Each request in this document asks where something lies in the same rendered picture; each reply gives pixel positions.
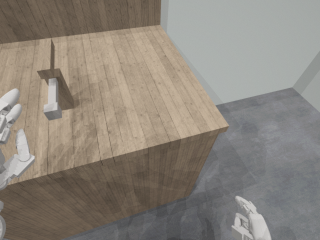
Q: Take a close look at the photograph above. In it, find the counter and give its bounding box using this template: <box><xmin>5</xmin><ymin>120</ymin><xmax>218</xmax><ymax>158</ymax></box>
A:
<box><xmin>0</xmin><ymin>0</ymin><xmax>229</xmax><ymax>240</ymax></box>

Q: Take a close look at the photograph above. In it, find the robot right hand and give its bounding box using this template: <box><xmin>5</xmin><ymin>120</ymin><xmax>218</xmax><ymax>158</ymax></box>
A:
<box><xmin>231</xmin><ymin>196</ymin><xmax>272</xmax><ymax>240</ymax></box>

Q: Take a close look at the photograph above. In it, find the robot left hand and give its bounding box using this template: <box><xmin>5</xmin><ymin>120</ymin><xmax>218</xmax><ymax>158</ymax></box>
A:
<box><xmin>0</xmin><ymin>88</ymin><xmax>35</xmax><ymax>191</ymax></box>

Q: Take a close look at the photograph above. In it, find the tap lever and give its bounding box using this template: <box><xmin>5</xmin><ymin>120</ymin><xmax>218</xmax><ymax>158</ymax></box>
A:
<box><xmin>43</xmin><ymin>78</ymin><xmax>62</xmax><ymax>121</ymax></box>

